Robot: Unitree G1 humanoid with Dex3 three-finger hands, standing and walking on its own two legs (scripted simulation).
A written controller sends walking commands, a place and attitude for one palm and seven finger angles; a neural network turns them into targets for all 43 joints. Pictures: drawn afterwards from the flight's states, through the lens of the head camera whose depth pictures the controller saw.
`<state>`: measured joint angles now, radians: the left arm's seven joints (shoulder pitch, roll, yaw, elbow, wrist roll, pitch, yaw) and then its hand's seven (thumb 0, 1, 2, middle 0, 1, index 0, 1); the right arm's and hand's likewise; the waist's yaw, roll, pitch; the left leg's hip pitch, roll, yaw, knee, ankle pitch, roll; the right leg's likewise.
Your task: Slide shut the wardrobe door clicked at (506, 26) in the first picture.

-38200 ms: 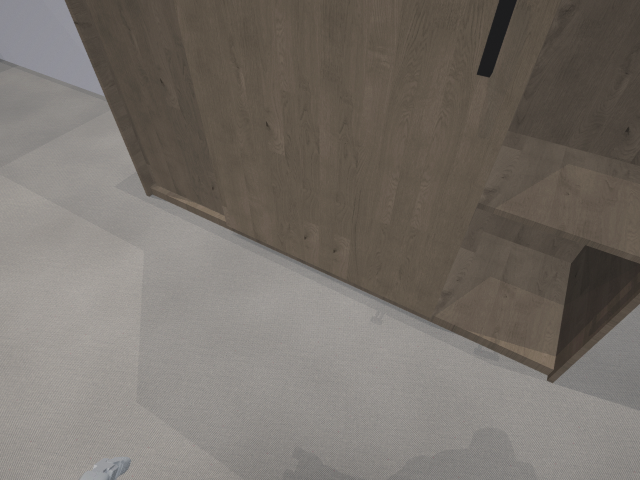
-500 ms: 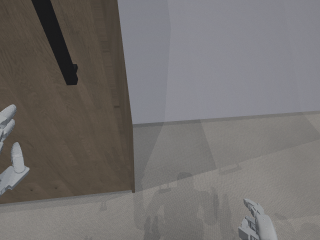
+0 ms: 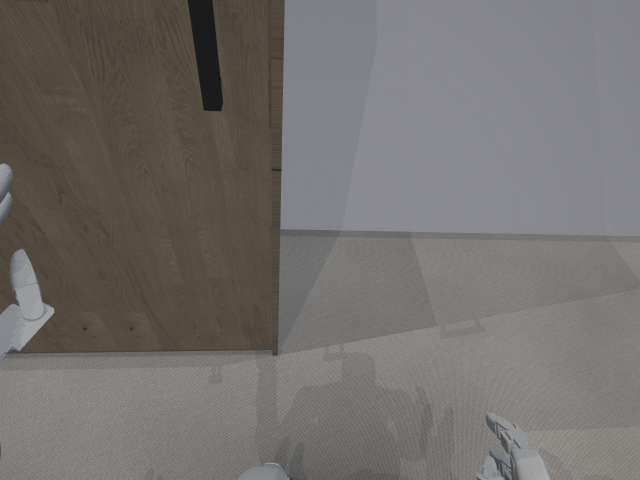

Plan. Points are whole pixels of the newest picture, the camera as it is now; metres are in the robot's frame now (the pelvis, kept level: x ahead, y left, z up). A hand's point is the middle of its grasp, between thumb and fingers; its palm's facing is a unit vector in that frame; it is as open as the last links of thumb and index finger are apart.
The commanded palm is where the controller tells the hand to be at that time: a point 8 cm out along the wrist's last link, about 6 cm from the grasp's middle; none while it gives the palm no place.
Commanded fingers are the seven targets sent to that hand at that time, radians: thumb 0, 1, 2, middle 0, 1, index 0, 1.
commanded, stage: step back with the hand held close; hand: left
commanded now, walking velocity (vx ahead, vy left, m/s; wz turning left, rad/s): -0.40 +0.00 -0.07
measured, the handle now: (206, 20) +0.58 +0.21 +0.28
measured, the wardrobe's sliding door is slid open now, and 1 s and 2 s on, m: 0.00 0.00 0.00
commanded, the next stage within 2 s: stop stepping back and stand still in 0.22 s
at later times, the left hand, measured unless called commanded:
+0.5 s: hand out of the picture +0.14 +0.26 +0.20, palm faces +0.30 -0.88 -0.36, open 7.4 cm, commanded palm +0.06 +0.31 +0.19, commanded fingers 0.00 0.90 0.90 -0.20 -0.30 -0.20 -0.30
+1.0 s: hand out of the picture +0.00 +0.31 +0.21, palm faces +0.33 -0.85 -0.41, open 7.4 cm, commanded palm -0.06 +0.36 +0.19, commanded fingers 0.00 0.90 0.90 -0.20 -0.30 -0.20 -0.30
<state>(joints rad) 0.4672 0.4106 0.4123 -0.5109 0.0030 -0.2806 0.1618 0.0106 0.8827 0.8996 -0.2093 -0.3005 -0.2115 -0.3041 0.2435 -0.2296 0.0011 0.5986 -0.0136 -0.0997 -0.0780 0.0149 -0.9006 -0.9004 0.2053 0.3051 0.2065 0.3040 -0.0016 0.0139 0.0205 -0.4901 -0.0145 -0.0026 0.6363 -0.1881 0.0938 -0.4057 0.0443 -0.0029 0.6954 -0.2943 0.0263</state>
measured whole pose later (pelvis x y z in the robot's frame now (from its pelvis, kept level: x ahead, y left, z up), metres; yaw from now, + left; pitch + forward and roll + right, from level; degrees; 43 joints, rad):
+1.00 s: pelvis -0.23 +0.08 +0.02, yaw -6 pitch -1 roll -2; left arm 0.53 0.43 0.42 -0.51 -0.01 -0.21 0.14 0.01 0.89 0.90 -0.20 -0.30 -0.21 -0.30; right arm 0.35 -0.12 0.01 0.65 -0.02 -0.11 -0.03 0.01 -0.90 -0.90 0.20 0.30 0.20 0.30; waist -0.06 -0.02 -0.11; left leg -0.25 0.10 0.02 0.55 -0.30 -0.01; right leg -0.49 0.01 -0.12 1.03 -0.37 0.00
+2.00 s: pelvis -0.15 +0.11 +0.01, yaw -5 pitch +2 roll -1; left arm 0.54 0.44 0.43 -0.54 -0.02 -0.24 0.16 0.01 0.89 0.90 -0.21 -0.30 -0.21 -0.30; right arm 0.19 -0.18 0.01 0.58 0.00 -0.11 -0.04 0.01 -0.90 -0.90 0.20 0.30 0.20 0.30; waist -0.03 -0.02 -0.01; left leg -0.30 0.03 0.09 0.57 -0.31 0.02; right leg -0.18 -0.01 -0.05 0.49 -0.35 0.01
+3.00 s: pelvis -0.19 +0.13 +0.01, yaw -4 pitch +0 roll -1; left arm 0.46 0.36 0.38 -0.40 0.00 -0.20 0.17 0.01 0.89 0.90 -0.21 -0.30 -0.21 -0.30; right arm 0.24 -0.19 0.02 0.64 -0.01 -0.13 -0.07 0.02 -0.90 -0.90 0.20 0.30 0.20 0.30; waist 0.01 -0.02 -0.02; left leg -0.30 0.01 0.08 0.53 -0.23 0.05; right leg -0.19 -0.01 -0.04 0.48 -0.28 0.02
